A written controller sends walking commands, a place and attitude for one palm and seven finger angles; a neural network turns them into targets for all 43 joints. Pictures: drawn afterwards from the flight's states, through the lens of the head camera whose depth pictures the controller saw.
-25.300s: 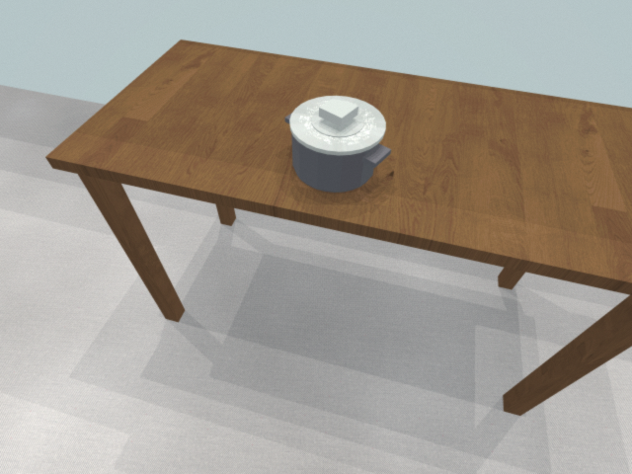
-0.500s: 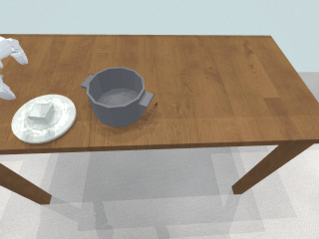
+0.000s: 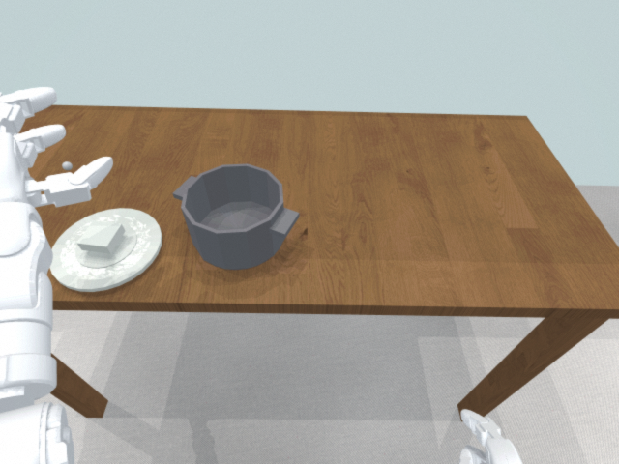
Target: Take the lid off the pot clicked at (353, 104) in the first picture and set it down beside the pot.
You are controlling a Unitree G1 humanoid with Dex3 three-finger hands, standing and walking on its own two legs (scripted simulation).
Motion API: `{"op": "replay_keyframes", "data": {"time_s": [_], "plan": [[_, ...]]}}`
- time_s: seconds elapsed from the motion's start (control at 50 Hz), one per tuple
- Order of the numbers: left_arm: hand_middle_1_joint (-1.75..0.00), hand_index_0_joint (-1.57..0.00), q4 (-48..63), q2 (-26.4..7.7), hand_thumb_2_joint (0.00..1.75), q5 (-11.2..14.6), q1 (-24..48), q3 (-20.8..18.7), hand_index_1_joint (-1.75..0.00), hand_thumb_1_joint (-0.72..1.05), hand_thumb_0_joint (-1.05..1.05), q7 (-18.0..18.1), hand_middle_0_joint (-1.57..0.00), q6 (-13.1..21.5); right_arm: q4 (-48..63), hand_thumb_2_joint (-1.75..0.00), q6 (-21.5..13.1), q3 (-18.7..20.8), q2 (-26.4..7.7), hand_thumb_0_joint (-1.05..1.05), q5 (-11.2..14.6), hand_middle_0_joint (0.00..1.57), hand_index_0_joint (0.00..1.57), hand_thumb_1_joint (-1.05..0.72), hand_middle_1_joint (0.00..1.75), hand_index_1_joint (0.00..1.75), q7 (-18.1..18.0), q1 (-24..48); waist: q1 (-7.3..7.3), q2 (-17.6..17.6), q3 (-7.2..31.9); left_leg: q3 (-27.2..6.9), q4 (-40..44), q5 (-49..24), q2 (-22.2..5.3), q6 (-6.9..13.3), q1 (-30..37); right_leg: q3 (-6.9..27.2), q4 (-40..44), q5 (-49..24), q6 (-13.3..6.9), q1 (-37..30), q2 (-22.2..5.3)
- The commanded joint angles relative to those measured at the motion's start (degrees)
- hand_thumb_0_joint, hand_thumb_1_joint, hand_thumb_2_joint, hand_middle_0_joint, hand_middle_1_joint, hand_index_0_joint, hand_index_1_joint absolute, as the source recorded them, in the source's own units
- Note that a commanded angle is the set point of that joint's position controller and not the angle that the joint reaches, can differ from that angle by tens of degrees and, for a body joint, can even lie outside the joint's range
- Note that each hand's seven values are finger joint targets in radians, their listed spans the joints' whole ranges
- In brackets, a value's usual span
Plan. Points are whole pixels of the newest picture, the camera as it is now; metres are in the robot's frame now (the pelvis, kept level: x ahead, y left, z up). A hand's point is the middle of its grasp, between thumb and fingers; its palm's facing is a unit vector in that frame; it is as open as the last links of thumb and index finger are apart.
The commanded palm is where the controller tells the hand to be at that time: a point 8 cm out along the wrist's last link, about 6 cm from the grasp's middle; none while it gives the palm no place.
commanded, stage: draw the hand back to the body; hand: left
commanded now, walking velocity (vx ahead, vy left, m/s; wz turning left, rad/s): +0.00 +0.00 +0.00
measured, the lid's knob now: (101, 236) +0.45 +0.37 +0.00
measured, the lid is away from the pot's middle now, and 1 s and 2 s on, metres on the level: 0.22 0.22 0.22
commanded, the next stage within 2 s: step back with the hand held close in 1.38 s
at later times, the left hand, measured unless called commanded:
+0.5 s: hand (67, 229) +0.30 +0.26 +0.19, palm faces +0.50 -0.83 -0.24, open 8.2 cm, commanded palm +0.24 +0.29 +0.19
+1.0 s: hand (46, 311) +0.21 +0.25 +0.18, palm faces +0.44 -0.86 -0.27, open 7.5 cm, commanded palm +0.15 +0.28 +0.19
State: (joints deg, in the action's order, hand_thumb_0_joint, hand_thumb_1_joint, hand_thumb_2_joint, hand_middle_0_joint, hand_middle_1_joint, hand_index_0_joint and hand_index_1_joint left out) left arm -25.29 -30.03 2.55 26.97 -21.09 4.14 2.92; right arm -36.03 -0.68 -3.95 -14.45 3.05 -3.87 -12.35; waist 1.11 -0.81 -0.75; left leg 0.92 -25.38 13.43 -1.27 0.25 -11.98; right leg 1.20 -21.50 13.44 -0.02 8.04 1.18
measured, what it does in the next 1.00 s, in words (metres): stands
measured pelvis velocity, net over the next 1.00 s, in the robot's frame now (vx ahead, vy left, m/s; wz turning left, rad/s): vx -0.01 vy -0.01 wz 0.01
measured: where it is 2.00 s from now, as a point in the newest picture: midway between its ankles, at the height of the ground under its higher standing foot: outside the picture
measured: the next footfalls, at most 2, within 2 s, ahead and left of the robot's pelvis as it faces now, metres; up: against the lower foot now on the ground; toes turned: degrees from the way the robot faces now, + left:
none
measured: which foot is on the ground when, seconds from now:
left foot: down 0.00-1.00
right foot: down 0.00-1.00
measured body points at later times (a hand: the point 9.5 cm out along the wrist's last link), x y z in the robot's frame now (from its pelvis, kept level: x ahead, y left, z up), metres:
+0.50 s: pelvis +0.00 -0.03 +0.00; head -0.01 -0.05 +0.45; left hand +0.27 +0.31 +0.20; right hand +0.19 -0.26 -0.09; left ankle +0.00 +0.11 -0.74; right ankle -0.02 -0.12 -0.74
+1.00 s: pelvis -0.01 -0.01 +0.00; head -0.03 -0.02 +0.45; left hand +0.19 +0.29 +0.19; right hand +0.18 -0.22 -0.08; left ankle +0.00 +0.11 -0.74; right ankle -0.02 -0.12 -0.74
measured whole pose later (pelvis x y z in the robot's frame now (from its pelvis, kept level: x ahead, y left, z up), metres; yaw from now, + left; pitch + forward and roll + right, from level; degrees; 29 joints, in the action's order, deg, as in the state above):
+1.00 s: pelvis -0.01 -0.01 +0.00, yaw +1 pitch -6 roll +0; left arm 16.1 -19.1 6.2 -14.4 -18.6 4.3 4.8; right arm -39.0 -5.3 -2.2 -12.5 0.7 -3.8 -9.0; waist -2.9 -2.6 -2.5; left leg 0.4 -20.6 10.9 -1.1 -0.3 -3.6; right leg 0.6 -18.3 12.0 -0.5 0.2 1.1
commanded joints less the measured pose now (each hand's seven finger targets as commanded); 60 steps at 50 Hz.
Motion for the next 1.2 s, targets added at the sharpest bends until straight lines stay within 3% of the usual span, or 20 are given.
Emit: {"op": "replay_keyframes", "data": {"time_s": [0.0, 0.06, 0.08, 0.14, 0.26, 0.32, 0.38, 0.42, 0.48, 0.5, 0.56, 0.6, 0.68, 0.72, 0.78, 0.9, 0.94, 1.0, 1.12, 1.18], "plan": [[-0.67, -0.28, 17.4, -14.1, 0.72, 1.3, 16.8, -3.1, -0.67, 0.34, 0.00, 0.9, -0.28, 3.3, 6.4, -0.90, -3.2, 3.8, -8.7, 0.00, -0.2, 0.20, 0.20, -0.90, 0.30, 0.30, -0.4, 4.6, -1.39, -2.3, 16.1, 1.1, 2.4, -19.9, -0.2, 1.8, 10.0, -2.4, 1.4, -20.2, -1.7, -3.8, 0.6], [-0.62, -0.27, 23.1, -15.5, 0.74, 1.5, 15.6, -5.1, -0.62, 0.41, 0.00, 1.5, -0.27, 3.2, 6.1, -0.90, -4.0, 4.0, -8.5, 0.00, -0.2, 0.20, 0.20, -0.90, 0.30, 0.30, -0.4, 5.4, -1.89, -3.5, 18.1, 1.3, 2.3, -22.0, 0.3, 2.1, 12.2, -2.2, 1.4, -22.6, -1.5, -5.0, 0.5], [-0.61, -0.27, 23.3, -15.6, 0.75, 1.5, 13.9, -5.5, -0.61, 0.43, 0.00, 1.5, -0.27, 3.3, 5.8, -0.90, -4.0, 4.0, -8.5, 0.00, -0.3, 0.20, 0.20, -0.90, 0.30, 0.30, -0.4, 6.1, -1.97, -4.8, 16.8, 1.8, 2.1, -21.7, 0.6, 2.2, 11.7, -1.9, 1.5, -23.2, -1.4, -5.0, 0.3], [-0.56, -0.26, 19.6, -13.9, 0.77, 2.0, 8.7, -5.5, -0.56, 0.50, 0.00, 1.6, -0.26, 2.1, 5.0, -0.90, -3.6, 4.0, -8.3, 0.00, -0.2, 0.20, 0.20, -0.90, 0.30, 0.30, -0.7, 6.2, -2.14, -0.2, 13.1, 2.6, 2.9, -17.6, 1.1, 2.4, 9.0, -1.8, 2.2, -22.8, -0.7, -4.7, 0.1], [-0.48, -0.24, 32.4, -13.4, 0.81, 2.5, 3.0, -7.1, -0.48, 0.63, 0.00, 1.7, -0.24, 3.6, 6.3, -0.90, -4.8, 4.1, -7.1, 0.00, -0.5, 0.20, 0.20, -0.90, 0.30, 0.30, -0.5, 9.1, -3.40, -4.4, 17.5, 2.6, 2.6, -21.1, 1.6, 2.5, 12.5, -1.4, 1.4, -28.2, -0.3, -8.2, -0.6], [-0.43, -0.23, 30.7, -11.4, 0.84, 2.8, -1.8, -6.9, -0.43, 0.70, 0.00, 1.8, -0.23, 3.3, 5.5, -0.90, -5.0, 4.2, -6.9, 0.00, -0.6, 0.20, 0.20, -0.90, 0.30, 0.30, -0.5, 9.3, -3.14, -2.9, 13.1, 2.9, 2.9, -19.2, 1.4, 2.4, 11.6, -1.5, 2.5, -26.0, -0.2, -5.8, -0.3], [-0.39, -0.22, 28.9, -10.1, 0.86, 3.3, -5.3, -6.9, -0.39, 0.77, 0.00, 1.3, -0.22, 3.0, 5.3, -0.90, -4.7, 4.4, -6.9, 0.00, -0.5, 0.20, 0.20, -0.90, 0.30, 0.30, -0.5, 9.4, -2.94, 1.2, 9.1, 2.9, 3.4, -15.7, 1.5, 2.5, 10.0, -1.6, 3.8, -22.5, 0.0, -4.2, -0.2], [-0.36, -0.21, 31.4, -9.0, 0.87, 3.5, -6.2, -6.0, -0.36, 0.81, 0.00, 1.1, -0.21, 3.3, 5.8, -0.90, -4.9, 4.2, -6.4, 0.00, -0.5, 0.20, 0.20, -0.90, 0.30, 0.30, -0.6, 10.3, -3.24, -0.4, 8.8, 2.8, 4.0, -14.4, 1.6, 2.6, 10.5, -1.4, 4.2, -19.8, -0.1, -4.0, -0.2], [-0.31, -0.20, 41.1, -8.3, 0.89, 3.7, -7.7, -5.7, -0.31, 0.88, 0.00, 1.1, -0.20, 5.0, 6.8, -0.90, -6.0, 4.1, -5.7, 0.00, -0.7, 0.20, 0.20, -0.90, 0.30, 0.30, -0.5, 11.9, -3.35, -5.0, 12.3, 2.7, 3.8, -16.3, 1.6, 2.6, 13.7, -1.3, 4.2, -21.1, -0.4, -5.1, -0.4], [-0.30, -0.20, 38.9, -7.3, 0.90, 3.8, -9.1, -5.3, -0.30, 0.90, 0.00, 1.3, -0.20, 4.7, 6.2, -0.90, -6.0, 4.0, -5.7, 0.00, -1.1, 0.20, 0.20, -0.90, 0.30, 0.30, -0.6, 11.6, -3.31, -3.3, 10.8, 2.6, 4.1, -15.6, 1.6, 2.5, 13.2, -1.6, 4.4, -19.9, -0.4, -4.4, -0.1], [-0.30, -0.20, 37.9, -7.6, 0.90, 3.9, -10.4, -6.5, -0.30, 0.90, 0.00, 1.6, -0.20, 4.2, 5.6, -0.90, -6.0, 4.0, -5.6, 0.00, -1.3, 0.20, 0.20, -0.90, 0.30, 0.30, -1.0, 11.6, -3.40, 0.5, 7.7, 2.5, 4.8, -13.1, 1.6, 2.6, 12.2, -1.4, 5.8, -16.4, -0.2, -3.2, 0.1], [-0.30, -0.20, 39.2, -7.3, 0.90, 3.8, -12.9, -6.8, -0.30, 0.90, 0.00, 1.7, -0.20, 4.8, 5.7, -0.90, -6.3, 4.1, -5.4, 0.00, -1.3, 0.20, 0.20, -0.90, 0.30, 0.30, -1.1, 11.8, -3.49, -1.3, 7.8, 2.4, 5.0, -12.5, 1.6, 2.5, 12.5, -1.4, 6.1, -15.2, -0.4, -3.5, -0.2], [-0.30, -0.20, 46.8, -2.6, 0.90, 3.7, -16.5, -2.2, -0.30, 0.90, 0.00, 1.1, -0.20, 5.6, 6.8, -0.90, -7.3, 3.9, -4.6, 0.00, -1.6, 0.20, 0.20, -0.90, 0.30, 0.30, -0.7, 12.8, -3.32, -4.7, 8.5, 1.9, 5.5, -13.1, 1.5, 2.2, 14.7, -1.9, 6.0, -14.3, -0.8, -3.4, -0.2], [-0.30, -0.20, 47.4, -3.3, 0.90, 3.8, -19.6, -3.3, -0.30, 0.90, 0.00, 1.4, -0.20, 5.5, 6.5, -0.90, -7.4, 3.8, -4.7, 0.00, -1.9, 0.20, 0.20, -0.90, 0.30, 0.30, -0.8, 12.6, -3.82, -4.6, 7.5, 1.4, 6.1, -12.6, 1.3, 2.1, 14.3, -2.0, 6.2, -13.3, -0.9, -3.5, 0.0], [-0.30, -0.20, 46.4, -5.5, 0.90, 3.9, -24.2, -7.1, -0.30, 0.90, 0.00, 1.7, -0.20, 5.4, 6.1, -0.90, -7.1, 4.0, -4.8, 0.00, -2.1, 0.20, 0.20, -0.90, 0.30, 0.30, -0.9, 12.4, -4.10, -0.2, 5.3, 1.2, 6.3, -11.1, 1.1, 2.1, 12.6, -2.2, 6.9, -11.2, -0.9, -3.3, 0.1], [-0.30, -0.20, 54.8, -0.2, 0.90, 3.5, -30.0, -1.6, -0.30, 0.90, 0.00, 0.9, -0.20, 6.2, 7.3, -0.90, -8.1, 3.8, -4.1, 0.00, -2.5, 0.20, 0.20, -0.90, 0.30, 0.30, -0.7, 13.4, -4.04, -4.1, 5.6, 0.5, 6.9, -10.1, 1.0, 1.8, 13.8, -2.2, 7.0, -9.2, -1.1, -3.1, 0.0], [-0.30, -0.20, 54.8, -1.0, 0.90, 3.5, -33.9, -2.9, -0.30, 0.90, 0.00, 1.0, -0.20, 5.6, 7.1, -0.90, -8.1, 3.9, -4.2, 0.00, -2.7, 0.20, 0.20, -0.90, 0.30, 0.30, -0.6, 13.0, -4.49, -2.4, 4.5, 0.4, 7.1, -10.2, 0.9, 1.8, 12.8, -2.4, 6.9, -9.1, -1.1, -3.3, 0.1], [-0.30, -0.20, 57.6, -2.2, 0.90, 3.3, -36.3, -4.7, -0.30, 0.90, 0.00, 1.3, -0.20, 6.2, 7.1, -0.90, -8.2, 4.1, -4.1, 0.00, -2.9, 0.20, 0.20, -0.90, 0.30, 0.30, -0.5, 12.7, -4.48, -3.0, 4.2, 0.0, 7.1, -9.4, 0.8, 1.6, 12.3, -2.3, 7.2, -8.1, -1.3, -3.3, 0.0], [-0.30, -0.20, 62.3, 2.2, 0.90, 2.9, -44.1, -0.6, -0.30, 0.90, 0.00, 0.8, -0.20, 5.8, 7.9, -0.90, -8.7, 4.0, -3.8, 0.00, -3.0, 0.20, 0.20, -0.90, 0.30, 0.30, -0.2, 12.6, -4.32, -3.3, 2.0, -0.5, 7.4, -8.1, 0.5, 1.4, 11.4, -2.7, 7.2, -6.3, -1.4, -2.4, 0.1], [-0.30, -0.20, 65.2, 0.6, 0.90, 2.7, -47.6, -2.2, -0.30, 0.90, 0.00, 1.1, -0.20, 5.9, 8.2, -0.90, -9.0, 4.0, -3.8, 0.00, -3.1, 0.20, 0.20, -0.90, 0.30, 0.30, -0.2, 12.3, -4.49, -3.2, 2.1, -0.8, 7.2, -7.7, 0.5, 1.3, 10.9, -2.6, 6.9, -6.2, -1.5, -2.8, 0.1]]}}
